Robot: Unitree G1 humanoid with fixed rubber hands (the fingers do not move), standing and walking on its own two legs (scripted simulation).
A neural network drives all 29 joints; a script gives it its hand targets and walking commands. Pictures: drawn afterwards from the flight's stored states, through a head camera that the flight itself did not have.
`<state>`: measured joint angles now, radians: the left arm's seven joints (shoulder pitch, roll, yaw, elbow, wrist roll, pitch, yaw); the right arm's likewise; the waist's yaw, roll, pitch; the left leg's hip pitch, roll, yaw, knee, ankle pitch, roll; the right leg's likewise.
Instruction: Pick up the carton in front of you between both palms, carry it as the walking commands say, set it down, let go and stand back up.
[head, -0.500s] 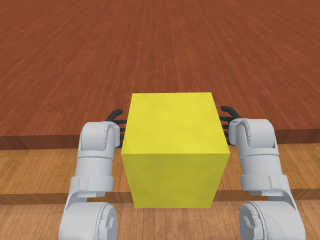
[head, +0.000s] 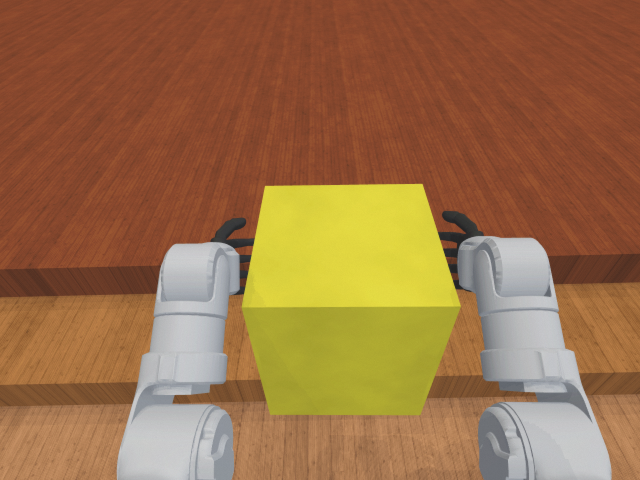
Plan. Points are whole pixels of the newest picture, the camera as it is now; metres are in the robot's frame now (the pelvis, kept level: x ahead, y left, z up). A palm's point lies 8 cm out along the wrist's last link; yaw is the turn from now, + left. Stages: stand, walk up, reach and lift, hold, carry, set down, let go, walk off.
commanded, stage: carry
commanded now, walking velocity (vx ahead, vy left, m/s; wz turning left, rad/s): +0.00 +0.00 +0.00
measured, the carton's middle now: (344, 302) +0.35 +0.00 +0.05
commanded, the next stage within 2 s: none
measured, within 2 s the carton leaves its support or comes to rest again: neither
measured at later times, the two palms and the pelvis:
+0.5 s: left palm (223, 265) +0.35 +0.15 +0.13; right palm (472, 259) +0.35 -0.15 +0.14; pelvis +0.00 +0.00 +0.00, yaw +0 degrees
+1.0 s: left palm (235, 171) +0.49 +0.15 +0.17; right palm (444, 155) +0.52 -0.15 +0.18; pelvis +0.14 -0.01 +0.00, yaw -1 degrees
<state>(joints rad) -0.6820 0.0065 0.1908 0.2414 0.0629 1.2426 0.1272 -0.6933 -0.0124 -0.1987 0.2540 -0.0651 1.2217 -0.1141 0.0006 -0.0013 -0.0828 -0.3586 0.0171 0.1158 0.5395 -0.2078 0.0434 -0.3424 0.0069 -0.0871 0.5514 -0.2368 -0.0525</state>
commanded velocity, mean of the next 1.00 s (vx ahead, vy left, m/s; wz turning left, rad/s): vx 0.30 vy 0.00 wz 0.00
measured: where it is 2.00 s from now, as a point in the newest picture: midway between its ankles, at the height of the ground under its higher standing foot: (318, 290)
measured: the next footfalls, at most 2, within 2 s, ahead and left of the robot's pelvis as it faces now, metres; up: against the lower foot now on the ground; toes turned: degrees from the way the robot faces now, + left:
left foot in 1.16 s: +0.41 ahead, +0.11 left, +0.13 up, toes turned +5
right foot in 1.58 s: +0.71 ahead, -0.08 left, +0.27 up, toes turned -6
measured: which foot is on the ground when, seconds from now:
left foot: down 0.00-0.86, up 0.88-1.00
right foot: down 0.00-1.00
